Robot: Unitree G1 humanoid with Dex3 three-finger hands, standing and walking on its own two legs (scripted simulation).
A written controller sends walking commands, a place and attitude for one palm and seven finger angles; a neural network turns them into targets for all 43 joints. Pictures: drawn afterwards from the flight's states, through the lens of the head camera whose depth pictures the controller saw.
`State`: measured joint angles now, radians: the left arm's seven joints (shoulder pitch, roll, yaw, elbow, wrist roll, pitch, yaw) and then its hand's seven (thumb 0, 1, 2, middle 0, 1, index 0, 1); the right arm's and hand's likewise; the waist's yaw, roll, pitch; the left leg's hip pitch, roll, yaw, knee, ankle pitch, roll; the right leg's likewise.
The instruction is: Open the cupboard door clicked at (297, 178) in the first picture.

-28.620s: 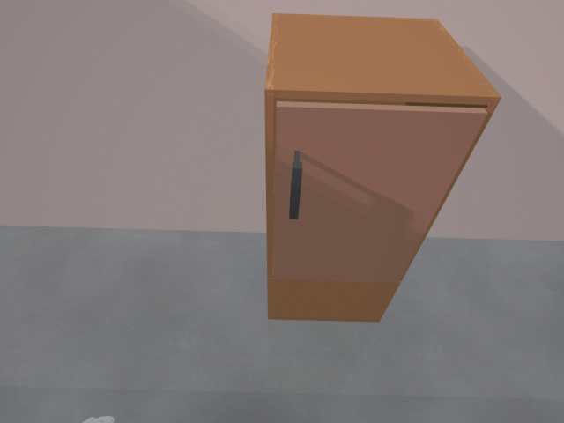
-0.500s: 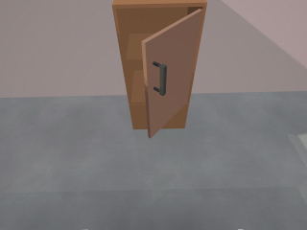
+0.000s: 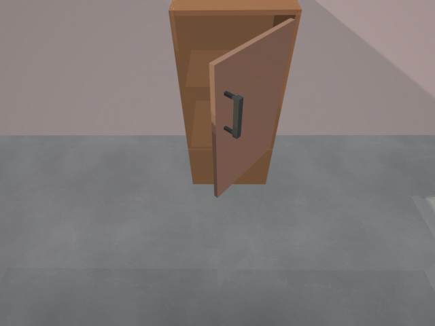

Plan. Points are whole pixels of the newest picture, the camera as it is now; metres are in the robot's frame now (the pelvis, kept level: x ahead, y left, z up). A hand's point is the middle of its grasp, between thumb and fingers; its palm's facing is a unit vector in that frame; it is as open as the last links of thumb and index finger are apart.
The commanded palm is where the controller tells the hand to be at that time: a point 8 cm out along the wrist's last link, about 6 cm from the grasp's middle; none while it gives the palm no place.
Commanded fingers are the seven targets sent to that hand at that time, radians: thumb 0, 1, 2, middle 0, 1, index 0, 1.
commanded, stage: let the arm hang, fingers relaxed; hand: left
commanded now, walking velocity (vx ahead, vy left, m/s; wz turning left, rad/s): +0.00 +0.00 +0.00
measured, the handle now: (232, 115) +0.68 +0.00 -0.03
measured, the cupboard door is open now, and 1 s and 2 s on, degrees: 49 49 49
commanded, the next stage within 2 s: look to check the result in 0.32 s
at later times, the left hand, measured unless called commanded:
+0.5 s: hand out of the picture +0.08 +0.22 -0.16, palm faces -0.01 -0.95 -0.31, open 7.3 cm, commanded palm none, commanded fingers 0.00 0.90 0.90 -0.20 -0.30 -0.20 -0.30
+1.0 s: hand out of the picture +0.09 +0.22 -0.16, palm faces -0.02 -0.95 -0.32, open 7.3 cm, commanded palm none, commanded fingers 0.00 0.90 0.90 -0.20 -0.30 -0.20 -0.30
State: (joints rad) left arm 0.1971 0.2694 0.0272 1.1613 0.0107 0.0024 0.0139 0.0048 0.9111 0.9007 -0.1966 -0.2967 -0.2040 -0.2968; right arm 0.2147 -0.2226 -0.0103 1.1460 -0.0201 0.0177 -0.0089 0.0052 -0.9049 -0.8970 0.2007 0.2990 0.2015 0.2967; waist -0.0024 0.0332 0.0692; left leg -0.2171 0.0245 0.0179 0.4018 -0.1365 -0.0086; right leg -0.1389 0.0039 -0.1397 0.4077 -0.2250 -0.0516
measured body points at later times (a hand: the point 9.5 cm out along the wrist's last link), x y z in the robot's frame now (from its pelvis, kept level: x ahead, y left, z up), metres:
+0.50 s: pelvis +0.02 +0.00 +0.00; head +0.03 -0.01 +0.45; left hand +0.08 +0.27 -0.13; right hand +0.06 -0.28 -0.15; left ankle +0.05 +0.13 -0.74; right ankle +0.00 -0.08 -0.74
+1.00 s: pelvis +0.03 -0.01 +0.01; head +0.04 -0.02 +0.45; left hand +0.09 +0.27 -0.13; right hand +0.08 -0.28 -0.15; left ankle +0.05 +0.13 -0.74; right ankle +0.01 -0.08 -0.74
